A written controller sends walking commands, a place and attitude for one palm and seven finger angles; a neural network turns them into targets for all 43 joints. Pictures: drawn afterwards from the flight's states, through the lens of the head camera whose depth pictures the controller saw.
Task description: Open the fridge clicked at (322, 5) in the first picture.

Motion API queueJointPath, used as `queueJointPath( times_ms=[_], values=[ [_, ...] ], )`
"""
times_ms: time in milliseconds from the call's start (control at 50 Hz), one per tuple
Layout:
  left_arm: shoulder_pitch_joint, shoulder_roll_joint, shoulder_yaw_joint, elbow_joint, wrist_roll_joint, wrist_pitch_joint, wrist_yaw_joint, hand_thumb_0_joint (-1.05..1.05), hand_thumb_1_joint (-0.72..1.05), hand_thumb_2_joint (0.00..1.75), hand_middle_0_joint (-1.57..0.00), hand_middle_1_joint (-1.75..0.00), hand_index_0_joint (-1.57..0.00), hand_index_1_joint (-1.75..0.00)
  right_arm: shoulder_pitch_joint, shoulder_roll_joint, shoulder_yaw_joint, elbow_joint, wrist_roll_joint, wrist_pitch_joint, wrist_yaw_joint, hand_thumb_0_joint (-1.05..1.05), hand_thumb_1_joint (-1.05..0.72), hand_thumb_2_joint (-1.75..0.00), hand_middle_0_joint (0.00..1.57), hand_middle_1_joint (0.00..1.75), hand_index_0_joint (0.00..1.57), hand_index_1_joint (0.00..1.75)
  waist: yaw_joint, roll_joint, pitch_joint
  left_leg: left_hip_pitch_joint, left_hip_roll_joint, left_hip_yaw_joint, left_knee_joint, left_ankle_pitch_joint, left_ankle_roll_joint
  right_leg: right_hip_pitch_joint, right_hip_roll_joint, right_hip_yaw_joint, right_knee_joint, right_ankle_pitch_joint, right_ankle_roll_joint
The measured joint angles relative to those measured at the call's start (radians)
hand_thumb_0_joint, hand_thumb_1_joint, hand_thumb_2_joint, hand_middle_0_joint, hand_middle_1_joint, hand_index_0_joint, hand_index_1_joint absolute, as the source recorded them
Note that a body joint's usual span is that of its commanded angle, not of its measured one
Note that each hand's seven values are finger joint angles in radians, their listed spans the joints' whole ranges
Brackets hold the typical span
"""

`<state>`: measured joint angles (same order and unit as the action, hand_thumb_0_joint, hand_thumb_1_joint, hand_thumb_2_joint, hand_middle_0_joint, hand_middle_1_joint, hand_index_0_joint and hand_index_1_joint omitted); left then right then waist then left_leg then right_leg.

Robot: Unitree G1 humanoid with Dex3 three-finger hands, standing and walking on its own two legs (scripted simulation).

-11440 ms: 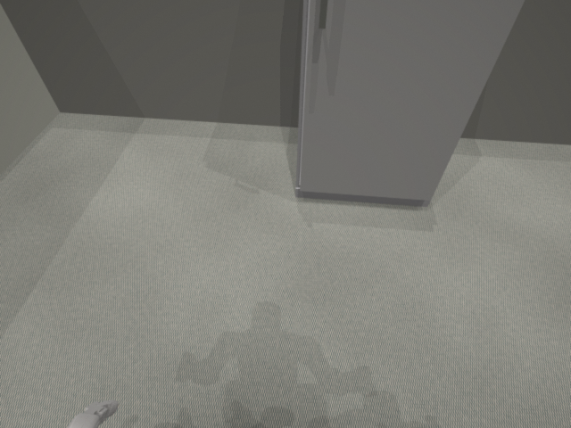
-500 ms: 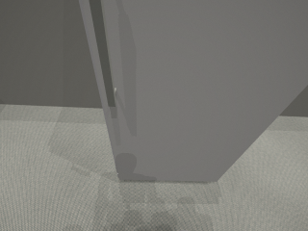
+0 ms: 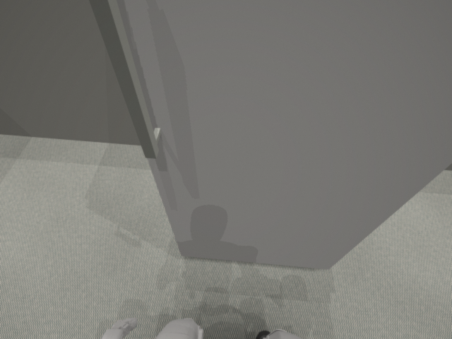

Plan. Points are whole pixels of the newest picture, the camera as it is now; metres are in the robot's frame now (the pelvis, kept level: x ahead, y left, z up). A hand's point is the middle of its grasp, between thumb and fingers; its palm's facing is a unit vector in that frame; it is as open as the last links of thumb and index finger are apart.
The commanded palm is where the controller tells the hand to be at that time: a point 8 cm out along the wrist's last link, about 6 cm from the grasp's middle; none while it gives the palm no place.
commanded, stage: come to a stop and stand still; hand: left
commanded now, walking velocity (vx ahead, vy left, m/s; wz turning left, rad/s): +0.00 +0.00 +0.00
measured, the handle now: (124, 42) +0.42 +0.17 +0.28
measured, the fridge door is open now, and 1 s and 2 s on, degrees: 0 0 0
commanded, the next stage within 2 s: none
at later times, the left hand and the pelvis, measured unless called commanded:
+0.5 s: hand out of the picture -0.06 +0.25 -0.17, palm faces +0.00 -0.98 -0.21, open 7.4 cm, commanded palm none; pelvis -0.05 +0.06 +0.01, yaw -3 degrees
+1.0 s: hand out of the picture -0.13 +0.19 -0.17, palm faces +0.02 -0.99 -0.14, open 7.3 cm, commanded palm none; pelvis -0.09 +0.05 +0.01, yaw -2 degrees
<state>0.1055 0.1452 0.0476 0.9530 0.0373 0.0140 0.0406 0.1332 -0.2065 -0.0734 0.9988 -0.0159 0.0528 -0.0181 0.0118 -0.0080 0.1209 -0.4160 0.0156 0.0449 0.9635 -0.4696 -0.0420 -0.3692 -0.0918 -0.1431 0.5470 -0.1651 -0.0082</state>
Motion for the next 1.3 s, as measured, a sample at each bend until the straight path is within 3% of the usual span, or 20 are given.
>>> queueJointPath(
  times_ms=[80,120,180,280,340,440,540,620,760,1300],
  values=[
    [0.036,0.025,0.008,0.004,0.001,0.016,-0.006,0.0,0.91,0.89,-0.2,-0.3,-0.2,-0.3,-0.012,0.012,0.008,-0.036,0.003,-0.024,0.006,0.0,-0.91,-0.9,0.2,0.3,0.19,0.3,0.01,-0.027,-0.027,0.102,0.01,0.009,-0.248,0.082,0.008,-0.023,-0.009,0.002,0.023,0.008,0.023],
    [0.055,0.045,0.016,0.016,-0.007,0.032,-0.008,0.0,0.91,0.89,-0.2,-0.3,-0.2,-0.3,-0.003,0.03,0.013,-0.042,0.0,-0.036,0.006,0.0,-0.91,-0.9,0.2,0.3,0.19,0.3,0.014,-0.057,-0.034,0.13,-0.007,0.023,-0.304,0.115,0.054,-0.041,-0.02,0.025,0.074,-0.058,0.032],
    [0.09,0.062,0.025,0.04,-0.007,0.06,-0.008,0.01,0.91,0.9,-0.2,-0.3,-0.2,-0.3,0.026,0.056,0.03,-0.044,-0.01,-0.03,0.003,0.0,-0.91,-0.9,0.2,0.3,0.2,0.3,0.018,-0.063,-0.056,0.149,-0.012,0.035,-0.35,0.141,0.099,-0.076,0.024,0.103,0.24,-0.225,0.027],
    [0.155,0.071,0.028,0.068,-0.006,0.048,-0.009,0.01,0.91,0.9,-0.2,-0.3,-0.2,-0.3,0.062,0.071,0.04,-0.025,-0.003,-0.035,-0.017,0.0,-0.93,-0.9,0.21,0.3,0.2,0.3,0.024,-0.05,-0.082,0.178,-0.033,0.052,-0.486,0.228,0.122,-0.077,0.064,0.163,0.456,-0.202,0.034],
    [0.188,0.07,0.021,0.092,-0.009,0.045,-0.007,0.01,0.91,0.9,-0.2,-0.3,-0.2,-0.3,0.076,0.07,0.041,-0.009,0.001,-0.044,-0.022,0.0,-0.93,-0.9,0.21,0.3,0.2,0.3,0.022,-0.048,-0.089,0.185,-0.051,0.071,-0.536,0.261,0.135,-0.015,0.057,0.16,0.399,-0.21,0.046],
    [0.205,0.046,-0.001,0.131,-0.013,0.048,-0.004,0.01,0.91,0.9,-0.2,-0.3,-0.2,-0.3,0.101,0.063,0.039,0.029,0.002,-0.047,-0.025,0.0,-0.93,-0.9,0.21,0.3,0.2,0.3,0.001,-0.03,-0.093,0.189,-0.072,0.093,-0.574,0.294,0.148,0.126,0.047,0.136,0.149,-0.266,0.041],
    [0.198,0.009,-0.019,0.157,-0.015,0.024,0.001,0.01,0.91,0.9,-0.2,-0.3,-0.2,-0.3,0.133,0.057,0.041,0.088,0.009,-0.039,-0.017,0.0,-0.92,-0.9,0.21,0.3,0.2,0.3,-0.007,-0.004,-0.102,0.175,-0.078,0.107,-0.568,0.308,0.138,0.239,0.049,0.125,-0.1,-0.151,0.025],
    [0.206,-0.021,-0.034,0.163,-0.02,0.004,0.001,0.01,0.91,0.9,-0.2,-0.3,-0.2,-0.3,0.166,0.062,0.049,0.126,0.009,-0.035,-0.01,0.0,-0.92,-0.9,0.2,0.3,0.2,0.3,-0.021,0.028,-0.107,0.193,-0.066,0.093,-0.592,0.333,0.123,0.257,0.064,0.111,-0.123,-0.124,0.021],
    [0.225,-0.036,-0.038,0.171,-0.02,0.002,0.004,0.0,0.91,0.9,-0.2,-0.3,-0.2,-0.3,0.215,0.101,0.058,0.165,0.007,-0.032,-0.005,0.0,-0.91,-0.9,0.2,0.3,0.2,0.3,-0.035,0.003,-0.123,0.193,-0.052,0.089,-0.593,0.346,0.113,0.251,0.078,0.109,-0.114,-0.114,0.008],
    [0.312,-0.055,-0.041,0.192,-0.019,-0.017,0.006,0.01,0.91,0.9,-0.2,-0.3,-0.2,-0.3,0.178,0.111,0.053,0.148,0.005,-0.041,-0.017,0.01,-0.92,-0.9,0.2,0.3,0.2,0.3,-0.01,0.001,-0.114,0.135,-0.03,0.067,-0.563,0.349,0.103,0.21,0.103,0.095,-0.112,-0.106,-0.012]
  ],
)
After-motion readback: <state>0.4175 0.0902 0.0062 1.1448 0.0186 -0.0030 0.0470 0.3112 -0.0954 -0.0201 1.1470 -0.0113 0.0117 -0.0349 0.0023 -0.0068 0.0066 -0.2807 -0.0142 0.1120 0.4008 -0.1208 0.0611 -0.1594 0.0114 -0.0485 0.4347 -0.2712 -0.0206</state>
